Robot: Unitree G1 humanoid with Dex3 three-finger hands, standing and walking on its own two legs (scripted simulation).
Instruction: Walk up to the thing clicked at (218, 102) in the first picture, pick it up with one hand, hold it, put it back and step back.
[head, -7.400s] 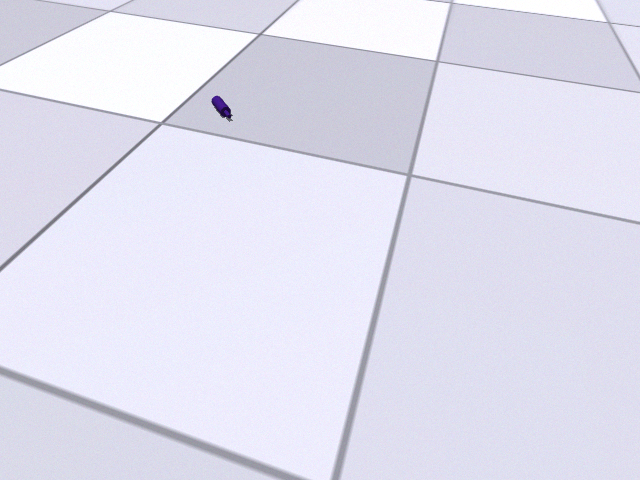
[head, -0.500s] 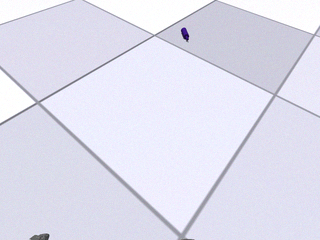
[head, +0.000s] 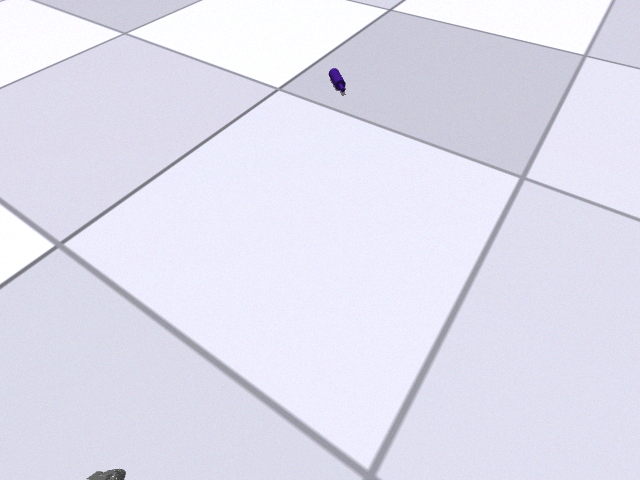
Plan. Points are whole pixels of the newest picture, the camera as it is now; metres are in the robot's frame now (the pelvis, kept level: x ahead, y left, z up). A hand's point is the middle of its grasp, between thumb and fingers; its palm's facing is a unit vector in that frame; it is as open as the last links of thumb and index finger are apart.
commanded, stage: walk up
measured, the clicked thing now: (338, 81) +2.31 -0.02 -0.73
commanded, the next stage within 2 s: stand in 0.44 s
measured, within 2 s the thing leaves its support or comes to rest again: neither
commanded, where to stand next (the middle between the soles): +0.04 +0.01 m, yaw -1 degrees
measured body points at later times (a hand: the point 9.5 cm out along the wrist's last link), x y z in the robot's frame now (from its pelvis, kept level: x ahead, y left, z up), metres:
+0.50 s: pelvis +0.00 +0.01 +0.02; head +0.01 +0.01 +0.46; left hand +0.09 +0.31 -0.11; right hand +0.08 -0.29 -0.12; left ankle -0.01 +0.14 -0.73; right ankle +0.01 -0.13 -0.73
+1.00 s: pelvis -0.01 +0.01 +0.02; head +0.00 +0.01 +0.47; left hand +0.08 +0.31 -0.11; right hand +0.06 -0.29 -0.12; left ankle -0.01 +0.14 -0.73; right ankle +0.01 -0.13 -0.73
